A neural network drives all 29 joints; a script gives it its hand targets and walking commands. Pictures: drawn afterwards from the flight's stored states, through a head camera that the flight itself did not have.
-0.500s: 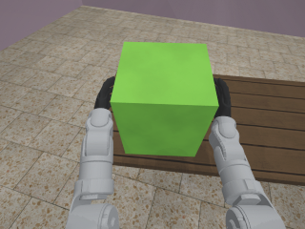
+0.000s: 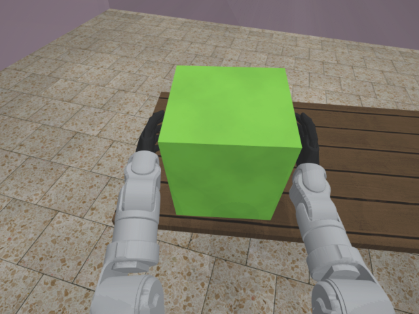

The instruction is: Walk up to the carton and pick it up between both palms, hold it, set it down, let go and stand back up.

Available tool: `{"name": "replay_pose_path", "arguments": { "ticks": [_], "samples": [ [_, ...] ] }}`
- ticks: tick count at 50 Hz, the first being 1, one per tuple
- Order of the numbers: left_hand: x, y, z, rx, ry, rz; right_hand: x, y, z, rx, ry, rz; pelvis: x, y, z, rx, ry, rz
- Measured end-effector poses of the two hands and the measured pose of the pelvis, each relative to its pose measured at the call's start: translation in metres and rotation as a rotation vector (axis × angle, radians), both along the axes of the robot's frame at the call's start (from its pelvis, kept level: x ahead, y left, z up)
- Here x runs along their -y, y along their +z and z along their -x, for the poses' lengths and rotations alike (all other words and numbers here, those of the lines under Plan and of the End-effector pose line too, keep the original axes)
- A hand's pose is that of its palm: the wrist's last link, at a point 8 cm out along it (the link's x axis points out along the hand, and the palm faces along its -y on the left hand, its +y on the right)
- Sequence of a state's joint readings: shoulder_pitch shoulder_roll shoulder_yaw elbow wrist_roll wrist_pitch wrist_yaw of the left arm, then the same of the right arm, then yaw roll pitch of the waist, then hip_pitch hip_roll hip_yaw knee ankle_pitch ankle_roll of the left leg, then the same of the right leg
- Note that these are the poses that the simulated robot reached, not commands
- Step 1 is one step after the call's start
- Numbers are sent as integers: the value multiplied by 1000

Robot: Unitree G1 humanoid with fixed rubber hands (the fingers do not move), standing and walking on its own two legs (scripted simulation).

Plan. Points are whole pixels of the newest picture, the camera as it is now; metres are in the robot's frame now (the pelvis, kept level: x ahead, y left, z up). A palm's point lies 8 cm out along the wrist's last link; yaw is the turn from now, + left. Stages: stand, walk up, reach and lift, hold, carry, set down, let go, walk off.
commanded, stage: set down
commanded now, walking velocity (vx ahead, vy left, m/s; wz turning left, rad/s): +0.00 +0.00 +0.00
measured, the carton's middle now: (226, 147) +0.41 -0.05 +0.10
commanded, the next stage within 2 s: none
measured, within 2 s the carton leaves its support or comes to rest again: neither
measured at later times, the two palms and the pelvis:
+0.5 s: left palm (159, 157) +0.39 +0.09 +0.10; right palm (309, 159) +0.35 -0.20 +0.11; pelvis +0.00 -0.01 +0.00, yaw -1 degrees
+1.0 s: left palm (168, 158) +0.41 +0.08 +0.07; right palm (311, 163) +0.36 -0.22 +0.09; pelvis +0.02 +0.00 +0.00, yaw -3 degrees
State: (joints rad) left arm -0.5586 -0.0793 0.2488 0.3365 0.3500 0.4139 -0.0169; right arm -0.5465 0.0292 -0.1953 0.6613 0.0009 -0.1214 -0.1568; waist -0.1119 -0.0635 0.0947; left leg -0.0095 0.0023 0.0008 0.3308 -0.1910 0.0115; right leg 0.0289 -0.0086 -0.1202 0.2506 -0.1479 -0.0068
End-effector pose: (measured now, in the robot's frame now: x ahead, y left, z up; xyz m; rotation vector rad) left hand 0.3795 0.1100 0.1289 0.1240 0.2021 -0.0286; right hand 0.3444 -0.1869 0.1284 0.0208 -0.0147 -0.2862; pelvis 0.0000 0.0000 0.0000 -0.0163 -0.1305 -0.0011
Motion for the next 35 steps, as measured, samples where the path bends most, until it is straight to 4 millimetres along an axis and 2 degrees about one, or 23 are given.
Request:
{"name": "replay_pose_path", "arguments": {
  "ticks": [14,28,35],
  "samples": [
    [21,-14,-13,-38,-28,13,20,-10,-4,-37,-32,2,6,1,1,-36,-23,-9],
    [15,-38,-12,-70,-15,36,15,-24,-8,-68,-18,8,6,2,-4,-71,-20,-10],
    [18,-41,-19,-76,-33,27,17,-29,-10,-80,-37,-2,1,2,-7,-100,-30,-8]
  ]
}}
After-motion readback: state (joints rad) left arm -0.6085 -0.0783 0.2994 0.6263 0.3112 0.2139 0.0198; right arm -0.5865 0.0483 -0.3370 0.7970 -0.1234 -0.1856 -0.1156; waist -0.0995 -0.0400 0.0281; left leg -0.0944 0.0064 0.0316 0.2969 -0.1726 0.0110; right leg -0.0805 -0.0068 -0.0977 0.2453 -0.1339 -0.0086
